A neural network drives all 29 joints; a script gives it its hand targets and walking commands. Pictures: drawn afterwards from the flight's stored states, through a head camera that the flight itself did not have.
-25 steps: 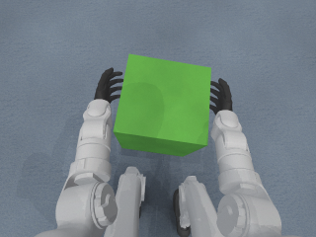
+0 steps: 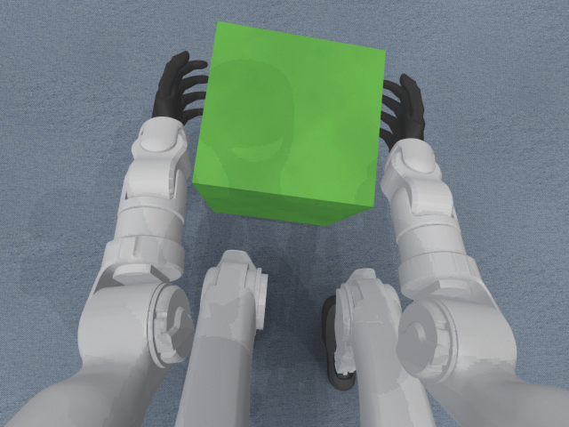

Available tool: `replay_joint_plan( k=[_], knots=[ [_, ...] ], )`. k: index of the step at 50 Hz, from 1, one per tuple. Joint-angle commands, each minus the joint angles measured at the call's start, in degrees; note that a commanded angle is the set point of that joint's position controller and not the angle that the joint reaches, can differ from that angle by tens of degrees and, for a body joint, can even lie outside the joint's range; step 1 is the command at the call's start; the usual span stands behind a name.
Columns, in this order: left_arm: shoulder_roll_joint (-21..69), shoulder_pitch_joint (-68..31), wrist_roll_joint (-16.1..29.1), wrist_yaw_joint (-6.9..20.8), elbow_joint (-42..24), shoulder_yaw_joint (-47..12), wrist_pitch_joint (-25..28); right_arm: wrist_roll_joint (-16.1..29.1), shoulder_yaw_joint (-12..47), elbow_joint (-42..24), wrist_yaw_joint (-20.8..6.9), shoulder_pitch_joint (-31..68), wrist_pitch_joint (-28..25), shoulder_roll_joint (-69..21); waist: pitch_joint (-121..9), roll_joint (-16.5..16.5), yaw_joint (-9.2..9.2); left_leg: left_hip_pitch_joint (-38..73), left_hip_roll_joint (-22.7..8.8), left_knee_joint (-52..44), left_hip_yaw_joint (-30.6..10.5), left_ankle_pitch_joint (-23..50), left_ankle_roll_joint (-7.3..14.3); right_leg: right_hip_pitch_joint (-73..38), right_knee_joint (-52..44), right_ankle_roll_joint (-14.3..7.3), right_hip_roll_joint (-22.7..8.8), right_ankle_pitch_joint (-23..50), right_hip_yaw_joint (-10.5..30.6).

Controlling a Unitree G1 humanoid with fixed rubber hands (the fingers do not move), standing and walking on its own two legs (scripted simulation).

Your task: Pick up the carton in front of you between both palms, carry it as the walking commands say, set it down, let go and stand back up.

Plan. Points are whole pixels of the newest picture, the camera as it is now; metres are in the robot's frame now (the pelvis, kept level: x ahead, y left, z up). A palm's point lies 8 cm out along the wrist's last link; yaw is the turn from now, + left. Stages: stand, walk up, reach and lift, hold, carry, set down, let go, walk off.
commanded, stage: set down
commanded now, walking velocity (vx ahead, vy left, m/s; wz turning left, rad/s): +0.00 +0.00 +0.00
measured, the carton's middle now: (283, 146) +0.48 +0.08 -0.20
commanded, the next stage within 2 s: none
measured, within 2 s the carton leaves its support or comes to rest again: rests again in 1.64 s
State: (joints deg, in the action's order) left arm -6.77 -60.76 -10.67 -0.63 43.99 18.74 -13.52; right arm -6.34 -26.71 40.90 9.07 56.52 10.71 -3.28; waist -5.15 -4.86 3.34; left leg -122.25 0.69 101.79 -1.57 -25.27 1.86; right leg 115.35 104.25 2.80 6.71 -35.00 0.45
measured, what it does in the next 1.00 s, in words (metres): lowers itself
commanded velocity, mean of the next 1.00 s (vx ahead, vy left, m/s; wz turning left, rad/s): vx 0.00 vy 0.00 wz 0.00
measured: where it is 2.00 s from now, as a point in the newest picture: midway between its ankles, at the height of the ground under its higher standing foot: (290, 343)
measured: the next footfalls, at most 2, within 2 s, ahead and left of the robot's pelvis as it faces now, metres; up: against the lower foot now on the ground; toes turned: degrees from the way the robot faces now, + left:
none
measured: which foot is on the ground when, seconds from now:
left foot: down 0.00-1.00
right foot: down 0.00-1.00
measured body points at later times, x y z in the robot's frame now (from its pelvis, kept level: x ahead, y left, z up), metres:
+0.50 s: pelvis -0.02 -0.01 -0.09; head +0.34 +0.05 +0.17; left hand +0.50 +0.24 -0.26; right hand +0.52 -0.06 -0.26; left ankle +0.12 +0.11 -0.45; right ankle +0.08 -0.13 -0.45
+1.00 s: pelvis -0.03 -0.01 -0.11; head +0.32 +0.04 +0.16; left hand +0.50 +0.25 -0.26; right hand +0.52 -0.06 -0.26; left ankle +0.12 +0.11 -0.45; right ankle +0.08 -0.12 -0.45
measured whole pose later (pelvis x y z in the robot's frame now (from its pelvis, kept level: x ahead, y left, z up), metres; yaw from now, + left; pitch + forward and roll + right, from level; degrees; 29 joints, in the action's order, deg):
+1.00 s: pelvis -0.03 -0.01 -0.11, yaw +0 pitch +35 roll -2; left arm -20.5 -80.8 -3.8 3.3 60.7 16.7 -11.5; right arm -5.3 -24.0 54.0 8.8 78.7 8.5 2.6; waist 17.7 -4.5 5.0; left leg -132.7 -1.7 121.2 -0.3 -24.1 1.7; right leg 127.3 126.0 3.5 10.4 -34.7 0.6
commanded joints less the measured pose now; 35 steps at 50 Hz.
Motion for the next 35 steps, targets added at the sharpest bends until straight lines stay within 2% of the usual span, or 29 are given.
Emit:
replay_joint_plan(
  k=[1,3,4,5,6,8,9,10,11,12,15,16,17,18,20,21,22,23,25,26,27,28,29,30,31,32,33,34,35],
  knots=[
    [48.9,-31.4,9.0,9.7,-2.3,-26.6,1.9,7.1,30.7,-3.3,-12.0,41.1,-2.0,-46.5,-60.9,7.4,3.07,55.0,4.9,-3.9,-2.1,21.4,-2.7,-3.8,-4.5,-0.7,6.5,11.3,-3.3],
    [44.8,-31.7,8.9,9.4,-2.2,-25.8,2.2,8.3,31.4,-2.2,-11.2,42.0,-1.6,-44.1,-60.9,7.5,4.25,54.7,5.0,-2.3,-0.7,19.9,-2.4,-2.9,-3.4,-0.3,6.5,10.2,-3.9],
    [43.2,-36.4,9.7,9.6,-4.7,-26.4,2.7,8.2,32.5,-3.5,-10.5,43.7,-1.9,-47.1,-59.8,4.9,5.35,49.9,5.0,-0.7,0.4,20.1,-2.5,-5.2,-3.0,-0.5,6.2,11.5,-2.1],
    [42.9,-38.4,11.2,10.0,-4.7,-28.2,2.5,8.1,32.4,-5.8,-9.8,46.1,-2.0,-44.8,-61.8,4.7,2.30,49.0,5.0,-0.2,0.4,21.0,-2.8,-8.0,-2.4,-0.2,6.5,13.4,-3.7],
    [40.9,-38.7,11.1,10.1,-5.3,-27.1,2.6,8.0,32.8,-3.0,-9.3,44.4,-1.5,-46.9,-64.1,4.1,3.93,51.5,5.0,0.0,0.0,18.9,-2.5,-8.8,-0.8,0.5,6.5,11.9,-3.8],
    [40.1,-38.4,11.1,11.2,-1.0,-25.0,2.1,7.6,32.1,-1.2,-9.2,45.6,-1.7,-44.2,-57.9,2.6,3.39,45.3,4.2,2.2,0.6,18.5,-2.1,-9.6,-0.1,-0.3,5.8,11.8,-3.4],
    [40.4,-36.3,10.3,11.6,1.7,-24.5,1.8,7.6,31.2,0.8,-9.4,44.6,-1.4,-43.8,-56.4,5.6,5.60,44.1,4.3,2.0,1.9,17.5,-2.2,-7.5,-0.2,-0.6,6.0,10.9,-2.7],
    [41.5,-38.0,10.9,12.2,4.0,-24.0,1.8,6.2,29.4,2.1,-9.3,45.9,-1.4,-43.2,-53.0,4.9,2.18,42.0,4.6,2.4,1.9,12.7,-2.4,-7.4,-0.6,-0.7,6.2,7.4,-3.3],
    [38.3,-40.9,10.1,12.2,1.0,-24.1,1.9,6.4,29.4,2.1,-9.7,48.4,-1.1,-43.6,-53.2,3.1,5.60,39.8,4.4,3.4,1.9,12.8,-1.9,-5.7,1.1,-0.9,5.9,7.2,-3.0],
    [41.1,-38.8,9.9,12.4,4.4,-23.3,1.2,8.4,29.1,-1.1,-10.3,52.2,-1.7,-40.4,-52.7,6.4,3.46,41.8,4.0,3.8,1.1,12.8,-1.7,-4.9,2.6,-0.9,5.9,6.8,-4.3],
    [38.8,-40.2,8.1,13.3,6.8,-21.2,1.1,9.1,29.9,0.9,-10.6,53.9,-1.1,-42.5,-51.2,4.2,6.51,38.4,3.1,6.9,2.3,13.6,-1.1,-5.0,2.9,-1.0,5.6,6.4,-2.2],
    [38.5,-41.6,9.9,13.6,5.1,-20.1,1.6,8.4,29.6,2.0,-10.3,52.5,-1.2,-41.7,-51.8,1.9,3.27,38.2,3.4,6.8,1.5,10.8,-1.0,-7.1,4.0,-0.6,6.2,7.2,-3.7],
    [37.2,-41.2,9.6,13.7,6.1,-21.7,1.6,10.2,31.3,1.3,-10.7,54.3,-1.2,-41.3,-50.9,4.5,8.18,38.6,2.8,7.3,2.3,14.9,-1.0,-5.0,5.2,-0.5,5.3,9.2,-2.7],
    [38.2,-40.6,10.2,13.8,4.5,-21.6,1.8,9.5,30.2,1.6,-10.6,53.4,-1.5,-41.8,-51.5,3.2,4.91,37.8,3.4,8.1,2.2,14.7,-1.0,-6.4,5.0,-0.7,6.1,8.8,-4.0],
    [36.2,-48.1,11.0,13.4,2.9,-22.6,2.3,11.8,32.4,0.0,-10.6,57.6,-1.3,-42.9,-57.8,2.9,7.87,42.8,2.6,9.5,2.1,18.7,-1.2,-8.7,7.0,-0.3,6.0,11.9,-3.4],
    [36.0,-47.9,12.5,13.5,2.0,-24.0,2.6,12.5,34.4,0.1,-10.3,56.6,-1.3,-41.8,-59.8,3.0,6.56,43.6,2.5,10.9,2.3,20.7,-1.1,-9.0,7.8,0.2,6.3,12.2,-4.0],
    [34.9,-48.3,13.9,13.3,0.2,-25.6,3.1,14.8,37.9,-4.9,-10.1,58.7,-2.3,-41.1,-61.6,2.5,9.98,45.0,2.1,11.5,3.0,24.1,-1.4,-9.2,8.0,0.3,5.4,14.1,-3.4],
    [37.0,-44.6,13.5,13.5,2.2,-23.6,2.9,14.7,37.8,-5.7,-10.1,59.6,-2.5,-42.8,-62.7,0.3,10.29,44.6,3.0,10.0,2.4,24.9,-0.8,-10.1,9.2,0.7,6.2,14.5,-5.3],
    [37.1,-48.6,17.4,13.4,-4.2,-26.8,3.5,14.8,39.1,-3.5,-9.1,57.3,-2.4,-44.7,-65.2,-0.7,9.21,47.2,2.9,11.9,1.9,29.3,-1.3,-10.7,8.9,0.3,6.2,17.9,-5.1],
    [35.2,-48.2,16.8,13.5,-5.0,-27.4,3.7,15.1,39.5,-2.9,-8.9,55.1,-1.9,-45.2,-66.1,-2.0,11.83,47.8,3.3,12.2,2.4,29.8,-1.0,-13.7,8.5,0.8,5.8,18.5,-4.3],
    [36.0,-49.9,17.9,13.6,-3.5,-27.5,3.7,13.5,38.3,-2.6,-9.0,53.4,-1.8,-45.7,-62.1,-3.2,5.34,44.4,3.3,12.6,1.0,26.3,-1.0,-11.0,9.4,0.3,6.4,17.7,-5.5],
    [36.2,-47.9,17.0,14.3,-0.2,-26.7,3.1,12.4,36.3,1.5,-9.2,51.4,-1.0,-45.7,-57.2,-2.2,7.54,44.2,3.1,12.0,0.8,24.4,-0.6,-7.8,8.5,-0.1,5.9,14.2,-4.8],
    [38.5,-45.5,15.6,14.6,4.2,-25.9,2.7,10.9,34.0,4.8,-9.6,49.0,-1.4,-44.3,-50.6,0.4,6.68,41.8,3.2,12.1,0.9,22.6,-0.6,-2.9,8.4,-1.0,5.7,11.2,-4.3],
    [38.0,-44.0,14.4,15.3,8.8,-24.0,2.3,7.2,29.0,12.5,-10.3,45.5,-0.6,-44.0,-41.5,0.3,3.53,36.5,3.0,11.7,1.1,15.5,-0.5,0.3,6.7,-1.3,6.0,5.7,-4.4],
    [38.7,-45.0,14.8,15.9,6.4,-23.4,2.6,6.5,25.8,11.4,-10.7,46.5,-0.8,-41.8,-41.0,1.7,1.80,33.2,3.3,11.2,1.0,11.2,-0.4,0.2,8.1,-2.2,6.0,5.3,-5.1],
    [37.0,-44.6,12.9,16.0,7.3,-23.4,2.3,6.1,24.5,11.5,-11.8,47.1,-0.3,-42.9,-38.8,2.8,4.61,33.1,3.2,10.4,0.8,12.4,-0.1,2.5,8.3,-2.3,5.8,6.1,-4.3],
    [37.4,-41.1,10.9,16.4,12.6,-21.2,1.2,4.0,21.3,16.0,-12.7,46.1,0.2,-38.9,-32.2,5.9,3.10,29.2,2.6,10.2,1.3,9.0,-1.2,4.5,8.1,-3.0,5.5,3.3,-4.4],
    [36.8,-41.9,10.4,16.5,11.0,-18.5,2.0,4.1,22.0,10.6,-13.1,48.6,-0.7,-40.1,-34.4,3.1,3.57,28.9,2.8,10.6,1.3,7.9,-0.7,4.7,7.8,-2.7,5.9,3.0,-4.5],
    [36.7,-43.4,8.2,16.3,11.5,-16.7,2.1,2.9,19.5,12.4,-13.4,49.8,-0.3,-41.0,-35.4,3.7,3.68,26.7,3.4,9.5,1.9,7.0,-0.2,4.4,7.1,-2.8,6.7,3.0,-4.5]
  ],
)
